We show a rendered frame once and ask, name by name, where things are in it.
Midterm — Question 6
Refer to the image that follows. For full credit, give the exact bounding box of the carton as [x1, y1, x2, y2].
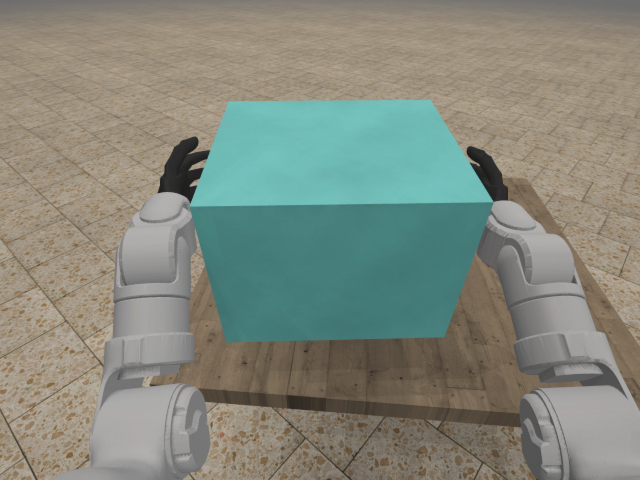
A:
[190, 100, 494, 343]

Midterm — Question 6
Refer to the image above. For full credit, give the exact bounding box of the right robot hand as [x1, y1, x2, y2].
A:
[467, 146, 508, 202]

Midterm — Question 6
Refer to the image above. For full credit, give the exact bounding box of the robot left forearm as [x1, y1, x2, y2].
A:
[89, 192, 197, 466]

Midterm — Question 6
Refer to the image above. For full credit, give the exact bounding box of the table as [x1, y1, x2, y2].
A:
[149, 178, 640, 480]

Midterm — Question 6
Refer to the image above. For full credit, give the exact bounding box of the robot right upper arm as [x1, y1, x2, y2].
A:
[519, 385, 640, 480]

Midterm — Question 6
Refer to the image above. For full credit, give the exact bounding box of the robot left upper arm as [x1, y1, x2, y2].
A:
[51, 383, 210, 480]

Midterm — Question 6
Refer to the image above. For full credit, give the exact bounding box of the robot right forearm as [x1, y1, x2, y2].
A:
[477, 200, 640, 418]

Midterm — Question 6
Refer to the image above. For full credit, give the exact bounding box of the left robot hand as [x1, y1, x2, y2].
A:
[157, 136, 210, 204]

